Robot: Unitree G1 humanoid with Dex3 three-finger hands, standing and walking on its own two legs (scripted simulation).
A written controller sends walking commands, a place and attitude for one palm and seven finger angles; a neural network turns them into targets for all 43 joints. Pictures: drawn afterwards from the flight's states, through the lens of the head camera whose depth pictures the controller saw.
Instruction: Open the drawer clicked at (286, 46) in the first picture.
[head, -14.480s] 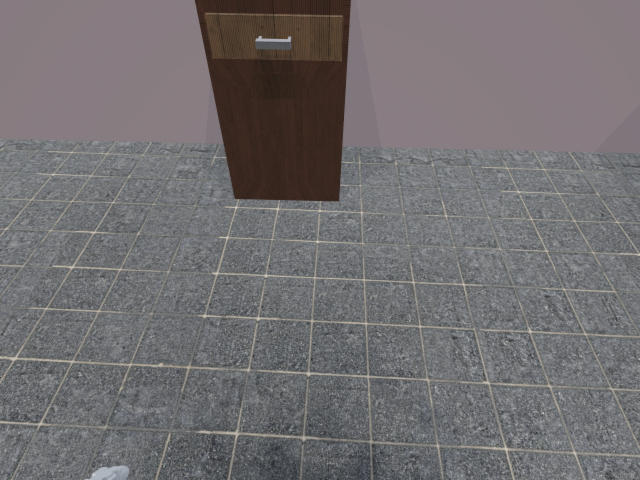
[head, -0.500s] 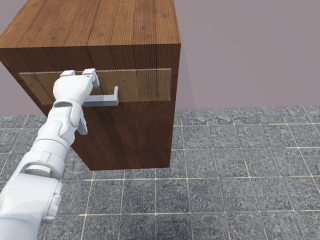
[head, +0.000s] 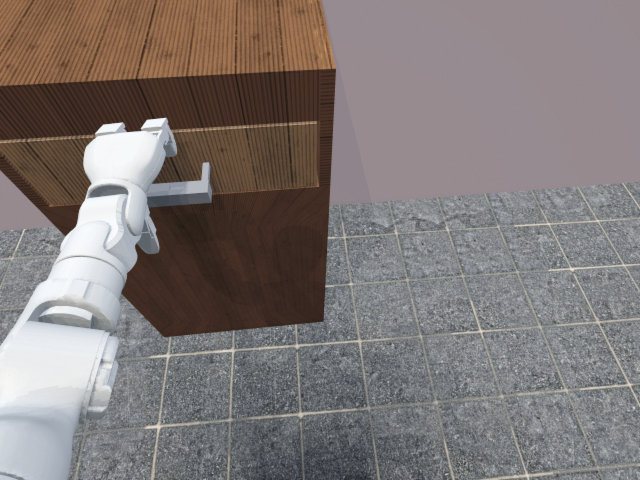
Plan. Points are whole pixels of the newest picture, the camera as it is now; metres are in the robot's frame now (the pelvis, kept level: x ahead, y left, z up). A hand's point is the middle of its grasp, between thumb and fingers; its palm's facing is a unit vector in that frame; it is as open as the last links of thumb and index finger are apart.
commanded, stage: re-aim the fingers above the handle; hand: left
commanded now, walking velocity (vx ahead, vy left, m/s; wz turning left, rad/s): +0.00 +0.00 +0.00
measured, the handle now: (172, 182) +0.56 +0.19 +0.00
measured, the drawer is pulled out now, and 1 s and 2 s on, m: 0.00 0.00 0.00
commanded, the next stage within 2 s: lower the fingers behind the handle in 1.48 s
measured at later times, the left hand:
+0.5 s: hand (144, 190) +0.49 +0.20 +0.06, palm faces -0.05 -0.03 -1.00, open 13.9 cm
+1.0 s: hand (144, 189) +0.49 +0.21 +0.06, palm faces -0.06 -0.05 -1.00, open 13.9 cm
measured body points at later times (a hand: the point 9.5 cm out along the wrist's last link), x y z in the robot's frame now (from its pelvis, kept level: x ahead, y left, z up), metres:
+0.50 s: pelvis +0.00 +0.00 +0.00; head +0.08 -0.01 +0.44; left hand +0.49 +0.20 +0.12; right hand +0.02 -0.27 -0.13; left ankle +0.00 +0.11 -0.71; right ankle -0.04 -0.11 -0.71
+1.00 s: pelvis +0.01 +0.00 +0.00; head +0.09 -0.01 +0.44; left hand +0.49 +0.21 +0.11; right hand +0.01 -0.28 -0.13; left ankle +0.00 +0.11 -0.71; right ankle -0.04 -0.11 -0.71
